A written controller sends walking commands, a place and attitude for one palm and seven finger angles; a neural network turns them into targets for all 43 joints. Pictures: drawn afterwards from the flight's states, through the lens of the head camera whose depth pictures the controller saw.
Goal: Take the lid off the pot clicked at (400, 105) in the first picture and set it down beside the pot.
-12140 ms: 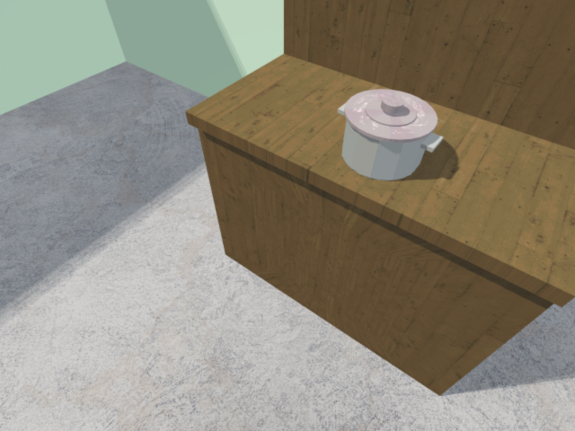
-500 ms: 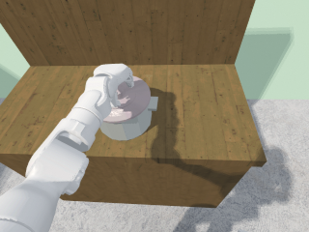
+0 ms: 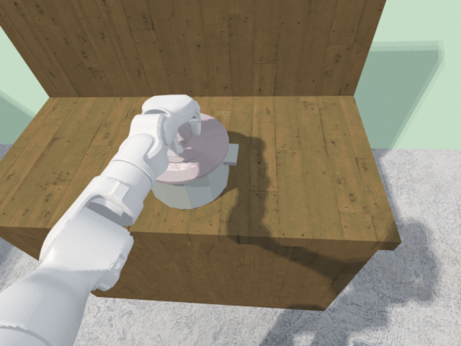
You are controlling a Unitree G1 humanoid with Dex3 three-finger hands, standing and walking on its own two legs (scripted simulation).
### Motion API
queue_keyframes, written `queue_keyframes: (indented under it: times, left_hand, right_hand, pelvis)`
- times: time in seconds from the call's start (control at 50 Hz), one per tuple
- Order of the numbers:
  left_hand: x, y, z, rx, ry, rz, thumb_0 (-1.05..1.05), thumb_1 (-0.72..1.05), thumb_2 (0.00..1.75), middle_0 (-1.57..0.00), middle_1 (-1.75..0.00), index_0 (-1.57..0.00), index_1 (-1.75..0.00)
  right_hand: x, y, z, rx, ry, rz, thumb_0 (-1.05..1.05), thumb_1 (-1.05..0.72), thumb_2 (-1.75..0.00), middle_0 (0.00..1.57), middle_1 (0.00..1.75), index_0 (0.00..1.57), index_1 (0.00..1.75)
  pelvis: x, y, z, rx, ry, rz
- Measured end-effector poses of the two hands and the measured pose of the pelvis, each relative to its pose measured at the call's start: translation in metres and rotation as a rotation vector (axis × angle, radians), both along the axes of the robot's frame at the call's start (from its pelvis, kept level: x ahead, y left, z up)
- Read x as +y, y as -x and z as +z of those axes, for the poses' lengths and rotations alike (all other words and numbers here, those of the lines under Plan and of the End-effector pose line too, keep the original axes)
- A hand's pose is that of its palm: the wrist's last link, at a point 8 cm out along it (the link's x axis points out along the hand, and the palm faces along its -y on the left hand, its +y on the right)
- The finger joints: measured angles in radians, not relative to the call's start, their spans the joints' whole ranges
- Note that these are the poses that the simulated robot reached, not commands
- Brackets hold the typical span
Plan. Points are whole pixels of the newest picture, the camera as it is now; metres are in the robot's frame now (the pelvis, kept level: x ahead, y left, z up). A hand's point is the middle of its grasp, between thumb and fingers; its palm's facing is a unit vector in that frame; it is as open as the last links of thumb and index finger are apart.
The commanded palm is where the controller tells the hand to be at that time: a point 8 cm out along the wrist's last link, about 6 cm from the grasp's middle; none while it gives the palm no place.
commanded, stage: close the fingers and squeeze the knob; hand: left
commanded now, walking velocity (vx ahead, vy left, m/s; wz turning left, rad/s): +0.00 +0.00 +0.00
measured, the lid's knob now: (179, 136) +0.49 +0.09 +0.09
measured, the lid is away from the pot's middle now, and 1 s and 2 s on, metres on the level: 0.00 0.00 0.00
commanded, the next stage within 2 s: lift the lid straight up in 0.94 s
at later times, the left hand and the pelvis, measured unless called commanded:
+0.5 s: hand (174, 135) +0.47 +0.09 +0.11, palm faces -0.35 -0.01 -0.94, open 7.3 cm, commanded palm +0.46 +0.09 +0.17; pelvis +0.00 +0.00 +0.00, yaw +0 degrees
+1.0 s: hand (175, 136) +0.47 +0.09 +0.11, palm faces -0.35 +0.00 -0.94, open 7.2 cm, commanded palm +0.46 +0.09 +0.17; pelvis +0.00 +0.00 +0.00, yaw +0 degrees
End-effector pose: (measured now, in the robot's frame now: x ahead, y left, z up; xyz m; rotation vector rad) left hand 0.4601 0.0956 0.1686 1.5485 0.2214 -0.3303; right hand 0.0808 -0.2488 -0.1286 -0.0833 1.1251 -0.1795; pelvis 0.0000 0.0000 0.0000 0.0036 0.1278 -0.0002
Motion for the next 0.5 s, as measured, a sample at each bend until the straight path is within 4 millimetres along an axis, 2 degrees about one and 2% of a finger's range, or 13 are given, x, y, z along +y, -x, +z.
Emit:
queue_keyframes:
  times: [0.38, 0.5]
  left_hand:
    - [0.002, -0.008, 0.000, 0.010, 0.024, -0.011, -0.01, 0.22, 0.71, -0.66, -0.96, -0.73, -0.99]
    - [0.001, -0.008, 0.000, 0.006, 0.019, -0.008, -0.01, 0.23, 0.69, -0.67, -0.95, -0.73, -0.99]
  right_hand:
    - [-0.004, 0.015, 0.001, 0.032, 0.028, -0.023, 0.01, -0.91, -0.90, 0.20, 0.30, 0.20, 0.30]
    - [-0.003, 0.015, 0.002, 0.030, 0.026, -0.024, 0.01, -0.91, -0.90, 0.20, 0.30, 0.20, 0.30]
  pelvis:
    - [0.003, -0.002, 0.000, 0.010, 0.003, -0.005]
    - [0.004, -0.001, 0.000, 0.012, 0.003, -0.006]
